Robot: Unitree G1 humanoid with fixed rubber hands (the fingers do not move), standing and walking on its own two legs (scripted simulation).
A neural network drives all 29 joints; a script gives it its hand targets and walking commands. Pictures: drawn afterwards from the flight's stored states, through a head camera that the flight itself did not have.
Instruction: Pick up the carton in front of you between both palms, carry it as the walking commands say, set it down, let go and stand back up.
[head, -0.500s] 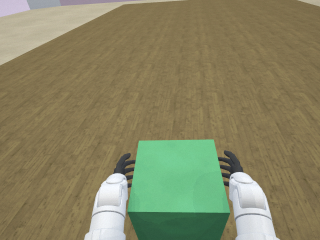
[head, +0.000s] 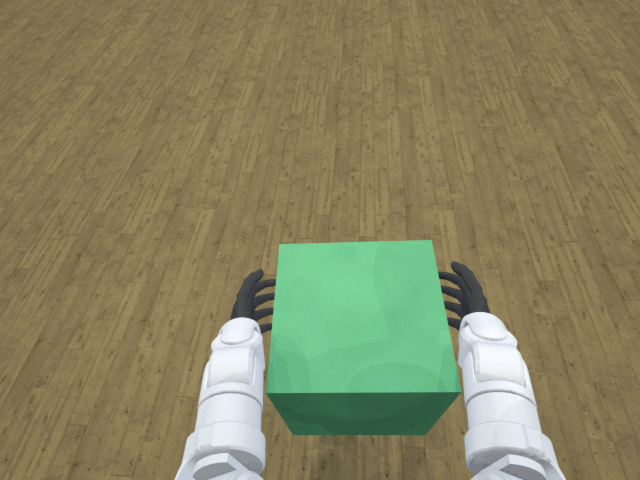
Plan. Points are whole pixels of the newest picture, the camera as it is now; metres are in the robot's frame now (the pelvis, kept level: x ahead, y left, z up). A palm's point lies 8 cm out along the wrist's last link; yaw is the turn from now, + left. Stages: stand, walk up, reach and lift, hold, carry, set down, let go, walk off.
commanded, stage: set down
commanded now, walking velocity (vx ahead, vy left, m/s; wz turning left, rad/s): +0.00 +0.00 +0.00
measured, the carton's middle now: (356, 345) +0.33 -0.01 -0.09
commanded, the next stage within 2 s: none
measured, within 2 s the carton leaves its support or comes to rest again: rests again in 1.92 s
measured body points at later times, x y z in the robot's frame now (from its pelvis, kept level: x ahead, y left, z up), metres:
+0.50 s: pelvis -0.07 -0.01 -0.12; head +0.15 -0.03 +0.27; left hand +0.37 +0.13 -0.19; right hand +0.39 -0.18 -0.19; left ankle -0.01 +0.11 -0.73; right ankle +0.05 -0.12 -0.73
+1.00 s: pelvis -0.07 -0.02 -0.25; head +0.21 -0.03 +0.09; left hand +0.41 +0.13 -0.36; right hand +0.42 -0.17 -0.36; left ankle -0.01 +0.11 -0.73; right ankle +0.05 -0.12 -0.73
